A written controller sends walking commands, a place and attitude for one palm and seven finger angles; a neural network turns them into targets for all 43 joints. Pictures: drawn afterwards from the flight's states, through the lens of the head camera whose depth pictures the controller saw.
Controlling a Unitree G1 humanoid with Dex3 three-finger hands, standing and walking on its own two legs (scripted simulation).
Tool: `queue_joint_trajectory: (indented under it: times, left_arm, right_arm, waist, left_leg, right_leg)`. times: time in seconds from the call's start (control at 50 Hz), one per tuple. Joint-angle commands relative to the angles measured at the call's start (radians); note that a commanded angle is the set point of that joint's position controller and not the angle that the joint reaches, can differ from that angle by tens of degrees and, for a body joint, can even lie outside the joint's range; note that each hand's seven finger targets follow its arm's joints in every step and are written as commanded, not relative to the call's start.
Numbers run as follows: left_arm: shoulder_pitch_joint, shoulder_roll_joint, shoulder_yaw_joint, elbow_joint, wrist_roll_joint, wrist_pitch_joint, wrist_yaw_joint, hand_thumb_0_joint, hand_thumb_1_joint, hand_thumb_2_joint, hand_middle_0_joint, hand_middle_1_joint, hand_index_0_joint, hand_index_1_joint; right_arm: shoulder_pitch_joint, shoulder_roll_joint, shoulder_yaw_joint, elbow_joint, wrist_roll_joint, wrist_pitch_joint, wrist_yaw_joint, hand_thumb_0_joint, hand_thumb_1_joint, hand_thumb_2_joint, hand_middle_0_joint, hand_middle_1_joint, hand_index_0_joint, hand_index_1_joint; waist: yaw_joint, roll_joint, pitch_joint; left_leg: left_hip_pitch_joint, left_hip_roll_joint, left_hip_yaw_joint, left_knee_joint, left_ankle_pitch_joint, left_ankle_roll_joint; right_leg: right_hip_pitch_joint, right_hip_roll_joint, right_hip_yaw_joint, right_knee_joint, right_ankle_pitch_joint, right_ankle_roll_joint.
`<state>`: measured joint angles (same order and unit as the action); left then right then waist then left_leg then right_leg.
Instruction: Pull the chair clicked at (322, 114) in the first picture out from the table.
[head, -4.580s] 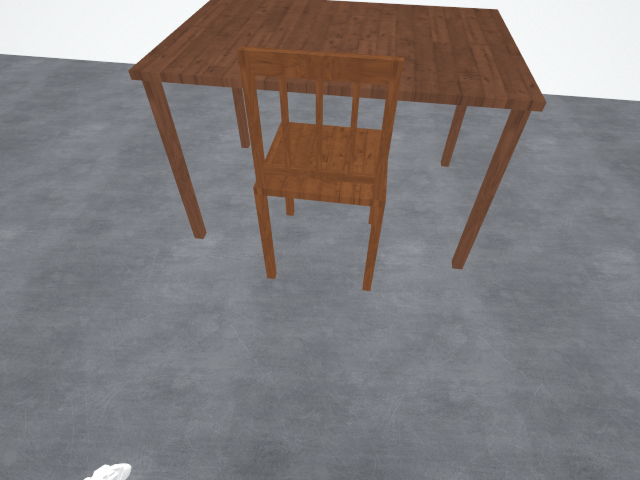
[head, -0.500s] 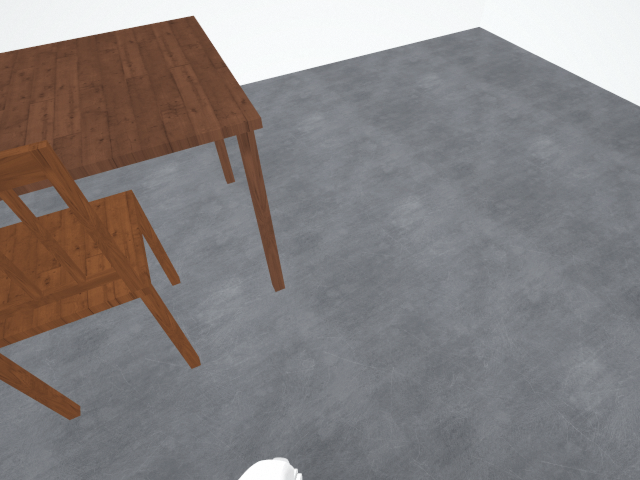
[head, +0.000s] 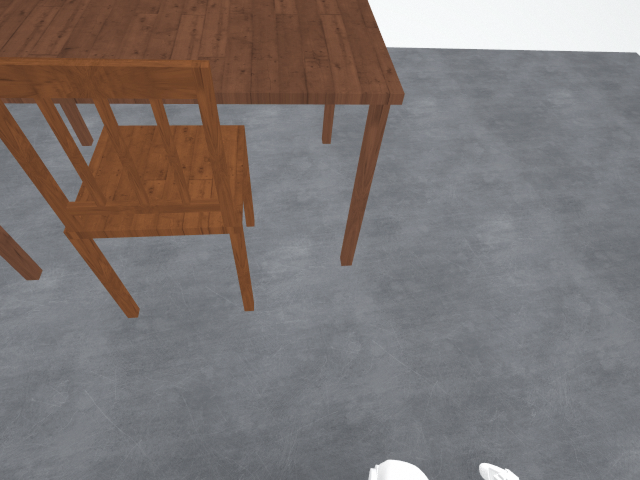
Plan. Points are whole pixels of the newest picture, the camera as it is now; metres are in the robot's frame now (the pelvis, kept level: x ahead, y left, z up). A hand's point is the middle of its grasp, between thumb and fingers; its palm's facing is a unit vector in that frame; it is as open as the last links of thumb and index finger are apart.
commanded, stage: turn to face it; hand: left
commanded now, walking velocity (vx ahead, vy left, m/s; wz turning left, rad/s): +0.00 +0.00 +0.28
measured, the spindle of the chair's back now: (124, 156) +0.66 +0.44 -0.08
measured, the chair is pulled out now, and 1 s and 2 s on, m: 0.00 0.00 0.00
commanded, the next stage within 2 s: take the last steps up to it in 0.22 s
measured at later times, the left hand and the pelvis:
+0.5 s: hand out of the picture +0.01 +0.15 -0.15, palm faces +0.23 -0.94 -0.24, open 7.3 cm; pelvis +0.00 -0.04 +0.01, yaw +10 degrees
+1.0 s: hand out of the picture +0.06 +0.22 -0.17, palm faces +0.23 -0.96 -0.14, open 7.4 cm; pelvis +0.09 +0.05 +0.01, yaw +10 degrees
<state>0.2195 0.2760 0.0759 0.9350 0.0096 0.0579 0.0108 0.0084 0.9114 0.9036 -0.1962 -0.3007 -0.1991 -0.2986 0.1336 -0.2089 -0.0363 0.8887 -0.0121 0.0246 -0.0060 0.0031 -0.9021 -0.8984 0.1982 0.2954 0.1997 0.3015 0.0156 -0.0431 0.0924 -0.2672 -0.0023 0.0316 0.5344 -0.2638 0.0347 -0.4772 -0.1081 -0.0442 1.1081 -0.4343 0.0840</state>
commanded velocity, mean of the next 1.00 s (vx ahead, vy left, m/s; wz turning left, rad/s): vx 0.21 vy -0.03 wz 0.06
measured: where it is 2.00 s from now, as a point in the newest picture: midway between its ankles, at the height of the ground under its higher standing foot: (303, 456)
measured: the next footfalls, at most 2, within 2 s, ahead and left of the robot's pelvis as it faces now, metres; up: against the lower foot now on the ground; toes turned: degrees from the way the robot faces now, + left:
right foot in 0.22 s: +0.05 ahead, -0.13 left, +0.00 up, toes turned +0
left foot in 0.72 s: +0.05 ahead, +0.13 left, +0.00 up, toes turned +18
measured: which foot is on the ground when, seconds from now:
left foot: down 0.00-0.24, up 0.26-0.70, down 0.72-1.00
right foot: up 0.00-0.20, down 0.22-0.72, up 0.74-1.00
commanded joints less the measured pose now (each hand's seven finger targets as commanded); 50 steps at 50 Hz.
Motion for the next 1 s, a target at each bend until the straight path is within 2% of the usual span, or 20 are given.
queue_joint_trajectory:
  times: [0.0,0.12,0.18,0.2,0.22,0.24,0.26,0.3,0.34,0.44,0.52,0.6,0.66,0.68,0.7,0.72,0.74,0.78,0.84,0.98]
  left_arm:
    - [0.013,0.041,0.007,-0.064,0.004,-0.019,0.002,0.000,0.900,0.900,-0.200,-0.300,-0.200,-0.300]
    - [0.011,0.017,-0.001,-0.075,0.000,-0.031,0.011,0.000,0.900,0.900,-0.200,-0.300,-0.200,-0.300]
    - [0.093,0.031,0.003,-0.048,0.000,-0.054,0.017,0.000,0.900,0.900,-0.200,-0.300,-0.200,-0.300]
    - [0.108,0.099,0.014,-0.047,0.012,-0.070,0.022,0.000,0.900,0.900,-0.200,-0.300,-0.200,-0.300]
    - [0.111,0.179,0.028,-0.055,0.020,-0.075,0.025,0.000,0.900,0.900,-0.200,-0.300,-0.200,-0.300]
    - [0.115,0.176,0.023,-0.065,0.013,-0.069,0.024,0.000,0.900,0.900,-0.200,-0.300,-0.200,-0.300]
    - [0.056,0.131,0.022,-0.066,0.011,-0.071,0.029,0.000,0.900,0.900,-0.200,-0.300,-0.200,-0.300]
    - [-0.012,0.079,0.009,-0.077,0.007,-0.067,0.028,0.000,0.900,0.900,-0.200,-0.300,-0.200,-0.300]
    - [0.019,0.053,0.003,-0.063,0.008,-0.080,0.021,0.000,0.900,0.900,-0.200,-0.300,-0.200,-0.300]
    - [0.160,0.040,-0.002,0.010,0.015,-0.102,0.013,0.000,0.900,0.900,-0.200,-0.300,-0.200,-0.300]
    - [0.222,0.044,0.000,0.063,0.025,-0.110,0.007,0.000,0.900,0.900,-0.200,-0.300,-0.200,-0.300]
    - [0.223,0.058,0.000,0.105,0.026,-0.106,0.001,0.000,0.900,0.900,-0.200,-0.300,-0.200,-0.300]
    - [0.186,0.033,-0.003,0.129,0.009,-0.098,-0.004,0.000,0.900,0.900,-0.200,-0.300,-0.200,-0.300]
    - [0.188,-0.012,-0.014,0.126,0.006,-0.096,-0.009,0.000,0.900,0.900,-0.200,-0.300,-0.200,-0.300]
    - [0.170,-0.067,-0.025,0.099,0.006,-0.093,-0.016,0.000,0.900,0.900,-0.200,-0.300,-0.200,-0.300]
    - [0.099,-0.052,-0.023,0.065,0.016,-0.095,-0.014,0.000,0.900,0.900,-0.200,-0.300,-0.200,-0.300]
    - [0.070,-0.041,-0.016,0.056,0.022,-0.094,-0.017,0.000,0.900,0.900,-0.200,-0.300,-0.200,-0.300]
    - [0.078,-0.047,-0.011,0.104,0.025,-0.087,-0.025,0.000,0.900,0.900,-0.200,-0.300,-0.200,-0.300]
    - [0.148,-0.074,-0.012,0.140,0.022,-0.080,-0.034,0.000,0.900,0.900,-0.200,-0.300,-0.200,-0.300]
    - [0.012,-0.074,-0.013,0.090,0.017,-0.063,-0.034,0.000,0.900,0.900,-0.200,-0.300,-0.200,-0.300]
  right_arm:
    - [0.053,-0.193,-0.054,-0.037,-0.006,-0.015,-0.010,0.000,-0.900,-0.900,0.200,0.300,0.200,0.300]
    - [0.052,-0.186,-0.055,-0.023,-0.016,-0.004,-0.007,0.000,-0.900,-0.900,0.200,0.300,0.200,0.300]
    - [0.044,-0.159,-0.054,-0.017,-0.003,-0.004,-0.003,0.000,-0.900,-0.900,0.200,0.300,0.200,0.300]
    - [0.070,-0.106,-0.047,-0.015,0.008,-0.007,0.002,0.000,-0.900,-0.900,0.200,0.300,0.200,0.300]
    - [0.065,-0.055,-0.038,-0.045,0.008,-0.006,0.002,0.000,-0.900,-0.900,0.200,0.300,0.200,0.300]
    - [0.055,-0.104,-0.053,-0.040,0.001,0.007,-0.002,0.000,-0.900,-0.900,0.200,0.300,0.200,0.300]
    - [0.053,-0.101,-0.056,-0.018,-0.006,0.018,0.001,0.000,-0.900,-0.900,0.200,0.300,0.200,0.300]
    - [0.085,-0.094,-0.060,0.027,-0.007,0.023,0.009,0.000,-0.900,-0.900,0.200,0.300,0.200,0.300]
    - [0.118,-0.073,-0.051,0.052,-0.012,0.020,0.015,0.000,-0.900,-0.900,0.200,0.300,0.200,0.300]
    - [0.058,-0.058,-0.049,0.054,-0.021,0.002,0.028,0.000,-0.900,-0.900,0.200,0.300,0.200,0.300]
    - [0.007,-0.039,-0.039,0.051,-0.018,-0.015,0.031,0.000,-0.900,-0.900,0.200,0.300,0.200,0.300]
    - [0.032,-0.007,-0.028,0.064,-0.012,-0.034,0.031,0.000,-0.900,-0.900,0.200,0.300,0.200,0.300]
    - [0.190,-0.017,-0.021,0.127,-0.010,-0.059,0.015,0.000,-0.900,-0.900,0.200,0.300,0.200,0.300]
    - [0.271,-0.074,-0.033,0.155,-0.010,-0.068,0.004,0.000,-0.900,-0.900,0.200,0.300,0.200,0.300]
    - [0.373,-0.177,-0.060,0.174,-0.015,-0.070,-0.005,0.000,-0.900,-0.900,0.200,0.300,0.200,0.300]
    - [0.415,-0.205,-0.063,0.177,-0.017,-0.063,-0.013,0.000,-0.900,-0.900,0.200,0.300,0.200,0.300]
    - [0.367,-0.191,-0.055,0.163,-0.018,-0.060,-0.016,0.000,-0.900,-0.900,0.200,0.300,0.200,0.300]
    - [0.276,-0.085,-0.026,0.158,-0.014,-0.075,-0.023,0.000,-0.900,-0.900,0.200,0.300,0.200,0.300]
    - [0.269,-0.046,-0.016,0.157,-0.006,-0.100,-0.028,0.000,-0.900,-0.900,0.200,0.300,0.200,0.300]
    - [0.356,-0.036,-0.009,0.200,-0.006,-0.107,-0.036,0.000,-0.900,-0.900,0.200,0.300,0.200,0.300]
  waist:
    - [-0.025,0.171,-0.126]
    - [-0.021,0.198,-0.098]
    - [0.023,0.111,-0.138]
    - [0.023,-0.068,-0.167]
    - [0.025,-0.283,-0.143]
    - [0.036,-0.174,-0.146]
    - [0.007,-0.205,-0.092]
    - [-0.028,-0.117,-0.046]
    - [-0.023,-0.099,-0.061]
    - [0.030,-0.101,-0.023]
    - [0.054,-0.102,-0.003]
    - [0.040,-0.103,-0.002]
    - [-0.035,-0.030,-0.051]
    - [-0.070,0.135,-0.079]
    - [-0.111,0.379,-0.086]
    - [-0.128,0.317,-0.026]
    - [-0.109,0.224,0.010]
    - [-0.062,0.197,0.088]
    - [-0.019,0.144,0.052]
    - [-0.028,0.159,0.073]
  left_leg:
    - [0.103,0.230,-0.210,-0.198,0.429,0.136]
    - [0.031,0.230,-0.294,-0.189,0.314,0.143]
    - [-0.057,0.160,-0.253,-0.063,0.248,0.070]
    - [-0.158,0.074,-0.166,0.084,0.070,0.003]
    - [-0.281,-0.053,-0.049,0.290,-0.289,-0.059]
    - [-0.229,-0.016,-0.110,0.447,-0.341,-0.050]
    - [-0.249,0.002,-0.133,0.538,-0.283,-0.047]
    - [-0.253,0.021,-0.095,0.631,-0.171,-0.062]
    - [-0.264,0.031,-0.067,0.629,-0.095,-0.073]
    - [-0.307,0.074,-0.021,0.495,-0.051,-0.074]
    - [-0.278,0.090,0.018,0.316,-0.110,-0.060]
    - [-0.125,0.064,0.071,0.136,-0.149,-0.040]
    - [0.187,0.036,0.115,-0.107,-0.010,-0.038]
    - [0.331,0.128,-0.019,-0.177,-0.088,-0.014]
    - [0.389,0.357,-0.342,-0.317,-0.283,0.062]
    - [0.346,0.449,-0.468,-0.398,-0.309,0.132]
    - [0.277,0.452,-0.441,-0.412,-0.327,0.152]
    - [0.168,0.352,-0.266,-0.411,-0.135,0.109]
    - [0.173,0.280,-0.094,-0.391,0.171,0.085]
    - [0.247,0.281,-0.019,-0.356,0.411,0.115]
  right_leg:
    - [0.005,0.019,0.012,-0.100,0.038,0.003]
    - [0.148,0.066,0.003,-0.362,0.023,-0.021]
    - [0.369,0.058,0.010,-0.682,0.254,-0.028]
    - [0.480,-0.097,0.168,-0.794,0.313,-0.065]
    - [0.472,-0.326,0.396,-0.829,0.494,-0.179]
    - [0.346,-0.367,0.361,-0.833,0.461,-0.248]
    - [0.285,-0.301,0.303,-0.855,0.403,-0.241]
    - [0.263,-0.214,0.191,-0.836,0.396,-0.212]
    - [0.310,-0.177,0.119,-0.855,0.301,-0.190]
    - [0.376,-0.192,0.145,-0.946,0.020,-0.191]
    - [0.395,-0.219,0.172,-0.977,-0.047,-0.230]
    - [0.321,-0.206,0.134,-0.952,-0.034,-0.237]
    - [0.173,-0.110,0.023,-0.809,-0.054,-0.173]
    - [0.054,-0.057,-0.030,-0.644,-0.042,-0.131]
    - [-0.113,0.044,-0.129,-0.362,-0.091,-0.084]
    - [-0.216,0.050,-0.066,-0.191,-0.124,-0.090]
    - [-0.230,0.008,-0.018,-0.104,-0.084,-0.102]
    - [-0.202,-0.023,0.019,-0.024,0.073,-0.097]
    - [-0.155,-0.011,0.004,-0.006,0.208,-0.071]
    - [-0.238,-0.013,-0.018,-0.123,0.284,-0.058]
